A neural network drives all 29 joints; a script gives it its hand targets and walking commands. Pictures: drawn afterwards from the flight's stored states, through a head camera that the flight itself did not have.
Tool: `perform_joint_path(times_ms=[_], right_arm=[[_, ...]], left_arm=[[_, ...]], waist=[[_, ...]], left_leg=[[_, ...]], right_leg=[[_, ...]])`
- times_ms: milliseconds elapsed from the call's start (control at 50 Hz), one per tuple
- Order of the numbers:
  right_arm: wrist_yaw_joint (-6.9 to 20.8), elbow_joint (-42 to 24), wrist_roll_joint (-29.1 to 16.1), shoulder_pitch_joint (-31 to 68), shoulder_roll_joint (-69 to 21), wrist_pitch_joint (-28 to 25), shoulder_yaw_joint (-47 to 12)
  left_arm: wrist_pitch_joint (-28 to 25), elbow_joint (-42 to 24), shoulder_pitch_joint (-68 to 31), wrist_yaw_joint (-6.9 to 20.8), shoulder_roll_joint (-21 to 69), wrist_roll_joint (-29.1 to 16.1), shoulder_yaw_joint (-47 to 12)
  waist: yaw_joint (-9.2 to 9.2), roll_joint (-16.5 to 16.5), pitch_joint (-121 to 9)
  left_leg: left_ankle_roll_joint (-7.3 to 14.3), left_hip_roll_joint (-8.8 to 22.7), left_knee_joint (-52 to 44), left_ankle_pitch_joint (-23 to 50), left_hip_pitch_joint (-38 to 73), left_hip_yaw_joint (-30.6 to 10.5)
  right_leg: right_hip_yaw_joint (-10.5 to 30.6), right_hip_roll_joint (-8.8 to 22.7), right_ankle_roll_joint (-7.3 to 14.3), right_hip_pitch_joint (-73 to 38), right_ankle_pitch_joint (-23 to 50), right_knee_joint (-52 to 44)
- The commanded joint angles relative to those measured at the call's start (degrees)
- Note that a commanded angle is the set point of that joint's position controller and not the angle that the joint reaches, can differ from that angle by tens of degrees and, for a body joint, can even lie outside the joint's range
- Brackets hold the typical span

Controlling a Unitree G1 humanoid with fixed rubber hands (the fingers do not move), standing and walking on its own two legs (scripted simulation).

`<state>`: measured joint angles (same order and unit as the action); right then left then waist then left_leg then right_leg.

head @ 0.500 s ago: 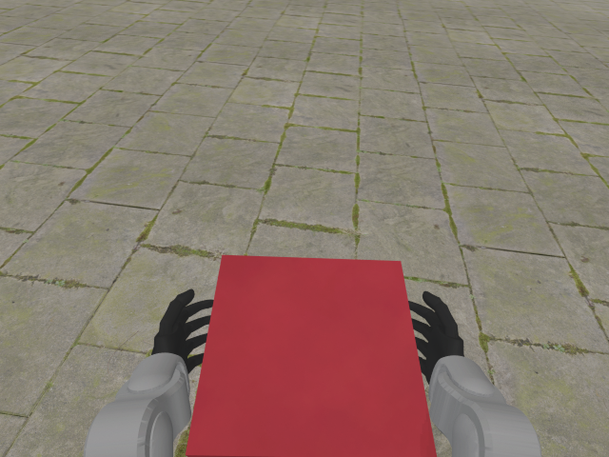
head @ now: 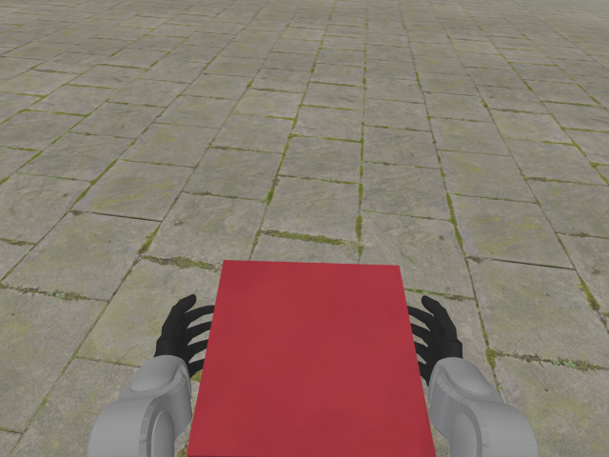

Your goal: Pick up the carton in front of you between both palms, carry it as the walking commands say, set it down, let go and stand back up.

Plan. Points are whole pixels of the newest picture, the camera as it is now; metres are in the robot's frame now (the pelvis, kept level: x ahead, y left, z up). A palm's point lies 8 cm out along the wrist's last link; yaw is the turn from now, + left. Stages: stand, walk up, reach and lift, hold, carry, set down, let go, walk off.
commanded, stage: carry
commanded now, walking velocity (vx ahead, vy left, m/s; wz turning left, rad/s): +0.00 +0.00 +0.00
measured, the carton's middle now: (306, 383) +0.24 +0.00 +0.02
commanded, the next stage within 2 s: hold in 1.38 s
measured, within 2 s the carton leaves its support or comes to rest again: neither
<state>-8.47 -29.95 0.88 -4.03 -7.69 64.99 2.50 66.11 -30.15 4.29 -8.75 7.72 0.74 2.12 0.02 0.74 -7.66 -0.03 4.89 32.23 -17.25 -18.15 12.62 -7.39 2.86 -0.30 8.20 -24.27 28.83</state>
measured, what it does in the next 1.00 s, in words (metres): shifts its weight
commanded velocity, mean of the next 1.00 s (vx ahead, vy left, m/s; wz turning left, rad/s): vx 0.00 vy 0.00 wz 0.00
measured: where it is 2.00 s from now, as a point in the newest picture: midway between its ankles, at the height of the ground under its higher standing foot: outside the picture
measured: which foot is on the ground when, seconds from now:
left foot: down 0.00-1.00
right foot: down 0.00-1.00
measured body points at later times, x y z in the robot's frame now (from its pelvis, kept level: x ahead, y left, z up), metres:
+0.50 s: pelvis -0.05 +0.00 +0.00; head -0.07 +0.00 +0.45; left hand +0.21 +0.15 +0.06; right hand +0.22 -0.15 +0.06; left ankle -0.01 +0.11 -0.73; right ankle -0.10 -0.10 -0.73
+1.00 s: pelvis -0.06 +0.00 +0.00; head -0.06 +0.01 +0.45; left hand +0.24 +0.15 +0.03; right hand +0.25 -0.15 +0.03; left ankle -0.01 +0.11 -0.73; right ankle -0.10 -0.10 -0.73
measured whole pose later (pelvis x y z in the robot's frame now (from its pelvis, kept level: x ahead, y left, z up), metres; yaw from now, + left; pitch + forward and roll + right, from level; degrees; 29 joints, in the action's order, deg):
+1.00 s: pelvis -0.06 +0.00 +0.00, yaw +0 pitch +2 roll +0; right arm -1.6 10.4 13.1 13.4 -8.3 38.1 10.9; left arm 39.5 9.1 -12.4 -1.6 8.1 13.0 9.9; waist 0.2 0.4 -2.6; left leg 1.2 5.3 28.6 -10.0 -20.3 12.4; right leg -7.7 2.2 0.6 12.2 -19.1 29.3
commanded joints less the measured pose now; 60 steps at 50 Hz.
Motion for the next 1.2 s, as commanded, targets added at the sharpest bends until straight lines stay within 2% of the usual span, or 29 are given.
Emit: perform_joint_path(times_ms=[0,180,320,440,580,760,860,920,1000,1100,1180], right_arm=[[1.2,-5.6,-9.8,18.3,-37.4,-0.2,-31.5],[2.1,-2.3,-8.7,19.3,-35.7,0.3,-31.0],[5.1,4.9,-6.7,23.0,-31.7,-1.8,-28.8],[8.1,10.5,-5.9,26.7,-33.8,-5.8,-28.1],[11.4,19.3,-2.8,30.5,-36.0,-12.0,-25.2],[16.3,33.6,0.1,37.9,-40.4,-23.0,-21.3],[18.8,38.8,0.1,42.5,-45.1,-28.7,-22.2],[19.6,38.5,-0.6,43.2,-48.3,-29.3,-24.0],[19.8,35.2,-2.1,41.7,-50.9,-26.9,-26.5],[19.6,35.8,-0.8,39.0,-49.2,-24.4,-24.2],[19.6,35.9,-0.8,40.4,-49.7,-24.4,-23.9]], left_arm=[[-1.5,-7.1,-19.8,1.5,36.1,-9.7,-30.9],[-1.0,-3.8,-21.0,2.3,34.5,-8.6,-30.7],[-3.0,3.4,-24.9,5.2,31.2,-6.8,-28.8],[-7.1,8.0,-28.9,8.3,33.2,-6.4,-28.7],[-13.0,17.3,-32.5,11.5,35.0,-3.3,-25.7],[-24.1,31.5,-39.1,16.0,39.4,0.5,-21.5],[-29.8,35.7,-43.9,18.3,44.4,0.3,-22.6],[-30.4,35.4,-45.0,19.3,47.6,-0.6,-24.5],[-28.0,32.3,-43.8,19.5,50.1,-2.3,-27.2],[-25.6,33.2,-41.1,19.3,48.6,-1.2,-25.1],[-25.6,33.2,-42.6,19.5,49.1,-1.3,-24.8]], waist=[[-0.14,0.7,-8.9],[-0.06,-0.1,-5.6],[-0.24,-0.3,-4.2],[-0.13,-0.5,-5.7],[0.04,-0.7,-7.0],[0.14,-1.0,-8.9],[0.18,-1.0,-10.5],[0.18,-1.1,-11.8],[0.07,-0.9,-13.1],[-0.06,-0.6,-12.5],[-0.01,-0.6,-11.2]], left_leg=[[0.3,5.2,-0.4,28.0,9.5,-5.2],[0.6,5.6,-3.5,22.0,8.7,-6.1],[0.8,5.5,-5.8,16.6,8.3,-6.7],[0.8,5.5,-6.7,14.8,8.8,-6.8],[0.7,5.7,-7.1,14.9,8.6,-7.0],[0.8,5.9,-6.9,15.7,8.8,-7.1],[0.9,5.9,-6.5,17.0,9.5,-7.1],[0.9,6.0,-5.9,18.7,10.1,-7.1],[1.0,6.0,-4.8,21.3,10.6,-6.9],[1.0,6.1,-4.2,22.2,10.1,-6.7],[0.8,6.0,-4.7,20.4,9.3,-6.7]], right_leg=[[3.6,7.1,0.5,0.7,39.5,-1.6],[4.3,6.5,0.9,3.4,26.9,-4.3],[4.7,6.0,1.4,5.7,18.7,-6.0],[5.0,5.8,1.6,6.1,15.2,-6.5],[5.0,5.8,1.8,6.0,14.8,-6.4],[5.1,5.7,2.0,5.2,15.1,-5.8],[5.1,5.7,2.1,4.5,16.4,-5.2],[5.0,5.8,2.1,3.9,18.2,-4.5],[4.9,5.9,1.8,3.2,21.2,-3.4],[4.9,6.0,1.6,3.3,23.4,-3.0],[5.0,6.1,1.6,4.0,22.1,-3.5]])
